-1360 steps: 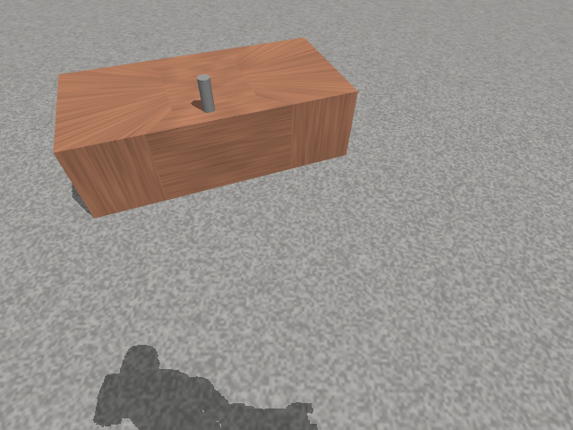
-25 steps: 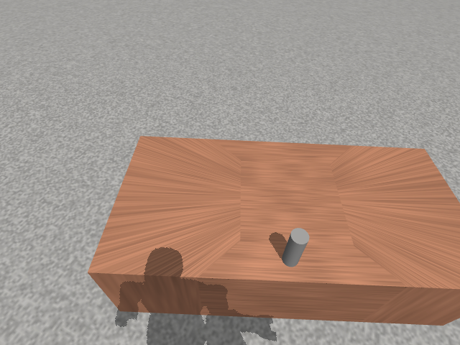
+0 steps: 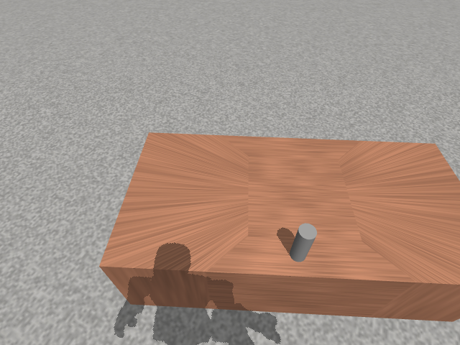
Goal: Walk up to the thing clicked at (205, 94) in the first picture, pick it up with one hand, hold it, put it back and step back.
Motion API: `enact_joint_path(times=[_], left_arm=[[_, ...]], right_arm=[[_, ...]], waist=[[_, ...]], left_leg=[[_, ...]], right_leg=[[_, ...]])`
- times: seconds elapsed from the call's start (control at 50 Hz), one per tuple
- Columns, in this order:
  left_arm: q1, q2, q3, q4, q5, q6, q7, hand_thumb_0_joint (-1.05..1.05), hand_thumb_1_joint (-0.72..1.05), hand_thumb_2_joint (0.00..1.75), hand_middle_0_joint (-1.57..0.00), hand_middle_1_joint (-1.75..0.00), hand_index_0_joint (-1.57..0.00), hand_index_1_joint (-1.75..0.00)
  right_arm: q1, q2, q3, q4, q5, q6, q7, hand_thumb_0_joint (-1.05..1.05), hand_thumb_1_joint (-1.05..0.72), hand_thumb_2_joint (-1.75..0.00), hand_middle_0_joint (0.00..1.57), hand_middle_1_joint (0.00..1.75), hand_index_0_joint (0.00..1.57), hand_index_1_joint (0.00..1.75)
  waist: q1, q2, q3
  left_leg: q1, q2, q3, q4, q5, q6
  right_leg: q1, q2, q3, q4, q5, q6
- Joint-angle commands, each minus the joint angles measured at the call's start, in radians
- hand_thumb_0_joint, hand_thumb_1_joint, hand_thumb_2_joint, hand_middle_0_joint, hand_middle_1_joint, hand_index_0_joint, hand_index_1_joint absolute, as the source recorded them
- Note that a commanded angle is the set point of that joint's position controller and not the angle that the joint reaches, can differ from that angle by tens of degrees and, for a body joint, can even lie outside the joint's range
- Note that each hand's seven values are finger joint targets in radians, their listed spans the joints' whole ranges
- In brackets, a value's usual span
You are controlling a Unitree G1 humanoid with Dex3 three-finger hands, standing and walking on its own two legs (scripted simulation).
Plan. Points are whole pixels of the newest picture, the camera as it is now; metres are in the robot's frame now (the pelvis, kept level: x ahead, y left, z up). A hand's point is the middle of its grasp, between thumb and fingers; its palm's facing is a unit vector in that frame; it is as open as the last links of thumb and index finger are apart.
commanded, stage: stand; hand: right
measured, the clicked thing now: (302, 243) +0.47 -0.20 -0.31
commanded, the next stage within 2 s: step back in 1.72 s
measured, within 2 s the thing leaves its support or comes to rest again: neither
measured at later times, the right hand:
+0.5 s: hand out of the picture +0.08 -0.24 -0.16, palm faces -0.02 +0.94 -0.34, open 7.4 cm
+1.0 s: hand out of the picture +0.09 -0.25 -0.16, palm faces -0.03 +0.94 -0.34, open 7.4 cm
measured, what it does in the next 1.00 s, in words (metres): stands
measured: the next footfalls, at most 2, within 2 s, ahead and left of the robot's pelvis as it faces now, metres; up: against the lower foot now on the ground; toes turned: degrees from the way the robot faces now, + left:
none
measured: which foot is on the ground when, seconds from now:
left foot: down 0.00-1.00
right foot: down 0.00-1.00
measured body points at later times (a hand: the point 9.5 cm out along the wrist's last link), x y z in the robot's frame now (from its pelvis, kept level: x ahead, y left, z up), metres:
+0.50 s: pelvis +0.02 +0.01 +0.00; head +0.03 +0.01 +0.45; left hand +0.09 +0.30 -0.14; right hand +0.08 -0.29 -0.13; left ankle -0.01 +0.14 -0.74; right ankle +0.04 -0.13 -0.74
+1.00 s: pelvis +0.02 +0.00 +0.00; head +0.03 +0.00 +0.45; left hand +0.09 +0.30 -0.13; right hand +0.09 -0.30 -0.13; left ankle -0.01 +0.14 -0.74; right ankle +0.04 -0.13 -0.74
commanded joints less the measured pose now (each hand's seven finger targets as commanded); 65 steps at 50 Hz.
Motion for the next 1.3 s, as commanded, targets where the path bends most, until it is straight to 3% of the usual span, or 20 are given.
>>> enact_joint_path(times=[0.0, 0.1, 0.26, 0.38, 0.52, 0.58, 0.88, 1.0, 1.18, 1.28], left_arm=[[-0.048, 0.203, 0.029, -0.064, -0.009, -0.024, 0.015, 0.00, 0.90, 0.90, -0.20, -0.30, -0.20, -0.30], [-0.044, 0.203, 0.023, -0.062, -0.011, -0.027, 0.016, 0.00, 0.90, 0.90, -0.20, -0.30, -0.20, -0.30], [-0.042, 0.198, 0.019, -0.056, -0.014, -0.024, 0.015, 0.00, 0.90, 0.90, -0.20, -0.30, -0.20, -0.30], [-0.059, 0.203, 0.020, -0.061, -0.014, -0.024, 0.015, 0.00, 0.90, 0.90, -0.20, -0.30, -0.20, -0.30], [-0.062, 0.203, 0.020, -0.065, -0.017, -0.028, 0.017, 0.00, 0.90, 0.90, -0.20, -0.30, -0.20, -0.30], [-0.070, 0.206, 0.021, -0.067, -0.018, -0.027, 0.018, 0.00, 0.90, 0.90, -0.20, -0.30, -0.20, -0.30], [-0.077, 0.217, 0.025, -0.073, -0.016, -0.024, 0.016, 0.00, 0.90, 0.90, -0.20, -0.30, -0.20, -0.30], [-0.083, 0.226, 0.026, -0.081, -0.016, -0.030, 0.016, 0.00, 0.90, 0.90, -0.20, -0.30, -0.20, -0.30], [-0.076, 0.229, 0.026, -0.083, -0.016, -0.028, 0.016, 0.00, 0.90, 0.90, -0.20, -0.30, -0.20, -0.30], [-0.070, 0.231, 0.026, -0.081, -0.018, -0.030, 0.014, 0.00, 0.90, 0.90, -0.20, -0.30, -0.20, -0.30]], right_arm=[[-0.016, -0.207, -0.034, -0.048, 0.000, -0.021, -0.010, 0.00, -0.90, -0.90, 0.20, 0.30, 0.20, 0.30], [-0.029, -0.208, -0.030, -0.043, 0.005, -0.023, -0.010, 0.00, -0.90, -0.90, 0.20, 0.30, 0.20, 0.30], [-0.042, -0.223, -0.027, -0.035, 0.008, -0.024, -0.011, 0.00, -0.90, -0.90, 0.20, 0.30, 0.20, 0.30], [-0.052, -0.229, -0.028, -0.035, 0.009, -0.022, -0.010, 0.00, -0.90, -0.90, 0.20, 0.30, 0.20, 0.30], [-0.063, -0.236, -0.029, -0.037, 0.012, -0.027, -0.011, 0.00, -0.90, -0.90, 0.20, 0.30, 0.20, 0.30], [-0.064, -0.235, -0.029, -0.034, 0.013, -0.026, -0.012, 0.00, -0.90, -0.90, 0.20, 0.30, 0.20, 0.30], [-0.088, -0.243, -0.035, -0.034, 0.011, -0.022, -0.007, 0.00, -0.90, -0.90, 0.20, 0.30, 0.20, 0.30], [-0.082, -0.235, -0.035, -0.036, 0.010, -0.021, -0.003, 0.00, -0.90, -0.90, 0.20, 0.30, 0.20, 0.30], [-0.083, -0.235, -0.038, -0.035, 0.009, -0.019, -0.002, 0.00, -0.90, -0.90, 0.20, 0.30, 0.20, 0.30], [-0.070, -0.231, -0.036, -0.034, 0.010, -0.019, 0.000, 0.00, -0.90, -0.90, 0.20, 0.30, 0.20, 0.30]], waist=[[-0.010, -0.010, -0.048], [-0.007, 0.000, -0.059], [0.000, 0.019, -0.058], [-0.004, 0.011, -0.052], [-0.007, 0.001, -0.114], [-0.008, -0.002, -0.116], [-0.004, 0.007, -0.066], [-0.008, -0.015, -0.092], [-0.007, -0.002, -0.078], [-0.007, -0.013, -0.080]], left_leg=[[-0.054, 0.089, -0.069, -0.092, 0.002, 0.048], [-0.048, 0.092, -0.069, -0.096, 0.063, 0.045], [-0.034, 0.100, -0.071, -0.107, 0.099, 0.043], [-0.042, 0.095, -0.070, -0.115, 0.081, 0.040], [0.020, 0.107, -0.068, -0.093, 0.239, 0.040], [0.018, 0.109, -0.067, -0.094, 0.251, 0.037], [-0.013, 0.101, -0.074, -0.133, 0.107, 0.036], [0.001, 0.103, -0.072, -0.123, 0.131, 0.038], [-0.015, 0.100, -0.077, -0.132, 0.090, 0.035], [-0.013, 0.100, -0.076, -0.129, 0.105, 0.037]], right_leg=[[0.039, -0.092, 0.107, -0.085, -0.046, -0.034], [0.061, -0.093, 0.095, -0.070, 0.039, -0.032], [0.078, -0.096, 0.086, -0.064, 0.094, -0.030], [0.077, -0.095, 0.084, -0.078, 0.068, -0.024], [0.113, -0.109, 0.074, -0.053, 0.236, -0.027], [0.123, -0.111, 0.070, -0.051, 0.253, -0.026], [0.085, -0.104, 0.070, -0.092, 0.090, -0.025], [0.097, -0.111, 0.077, -0.089, 0.127, -0.032], [0.086, -0.106, 0.076, -0.091, 0.071, -0.034], [0.091, -0.107, 0.076, -0.089, 0.100, -0.036]])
